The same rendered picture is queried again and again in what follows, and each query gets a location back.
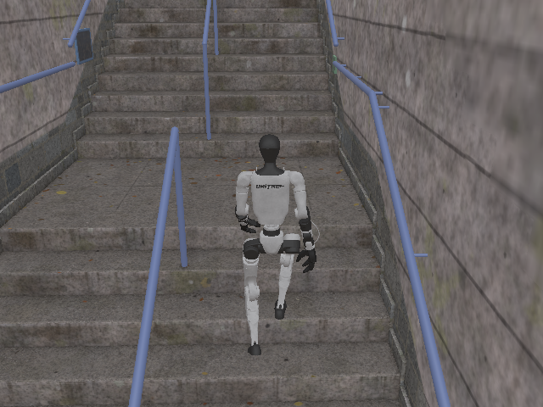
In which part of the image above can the robot right foot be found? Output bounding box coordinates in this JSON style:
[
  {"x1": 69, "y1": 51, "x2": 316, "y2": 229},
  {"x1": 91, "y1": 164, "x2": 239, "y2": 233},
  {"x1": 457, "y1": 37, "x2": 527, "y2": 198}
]
[{"x1": 274, "y1": 300, "x2": 287, "y2": 320}]

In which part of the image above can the robot left hand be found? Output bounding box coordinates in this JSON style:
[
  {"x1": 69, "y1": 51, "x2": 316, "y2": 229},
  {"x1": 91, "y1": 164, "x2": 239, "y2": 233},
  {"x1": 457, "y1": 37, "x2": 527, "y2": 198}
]
[{"x1": 240, "y1": 218, "x2": 260, "y2": 233}]

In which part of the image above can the robot right thigh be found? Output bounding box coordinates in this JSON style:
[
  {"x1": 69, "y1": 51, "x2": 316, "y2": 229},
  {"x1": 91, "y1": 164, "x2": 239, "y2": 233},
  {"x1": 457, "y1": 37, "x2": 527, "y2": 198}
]
[{"x1": 279, "y1": 233, "x2": 300, "y2": 267}]

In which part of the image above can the robot left forearm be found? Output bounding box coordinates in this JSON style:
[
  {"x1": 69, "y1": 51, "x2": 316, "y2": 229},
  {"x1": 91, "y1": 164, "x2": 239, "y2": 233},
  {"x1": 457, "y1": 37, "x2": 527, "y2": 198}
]
[{"x1": 235, "y1": 205, "x2": 249, "y2": 226}]

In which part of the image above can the robot right hand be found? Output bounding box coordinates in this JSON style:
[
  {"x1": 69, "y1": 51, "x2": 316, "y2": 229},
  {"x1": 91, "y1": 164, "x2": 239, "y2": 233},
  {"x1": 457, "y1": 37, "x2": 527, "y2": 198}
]
[{"x1": 296, "y1": 248, "x2": 316, "y2": 273}]

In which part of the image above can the robot right forearm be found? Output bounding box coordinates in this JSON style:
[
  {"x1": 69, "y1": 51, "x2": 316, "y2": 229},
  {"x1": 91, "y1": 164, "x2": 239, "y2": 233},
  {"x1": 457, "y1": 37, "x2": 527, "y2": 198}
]
[{"x1": 299, "y1": 206, "x2": 315, "y2": 250}]

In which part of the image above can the robot right upper arm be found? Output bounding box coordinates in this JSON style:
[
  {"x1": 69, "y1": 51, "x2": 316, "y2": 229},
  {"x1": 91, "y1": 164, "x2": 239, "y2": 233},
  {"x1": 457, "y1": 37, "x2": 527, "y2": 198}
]
[{"x1": 288, "y1": 170, "x2": 308, "y2": 220}]

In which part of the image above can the robot left upper arm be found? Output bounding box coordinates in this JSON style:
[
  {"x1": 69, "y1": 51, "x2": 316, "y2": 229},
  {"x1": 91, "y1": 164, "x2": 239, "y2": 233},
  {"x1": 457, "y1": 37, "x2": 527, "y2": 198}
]
[{"x1": 236, "y1": 171, "x2": 253, "y2": 216}]

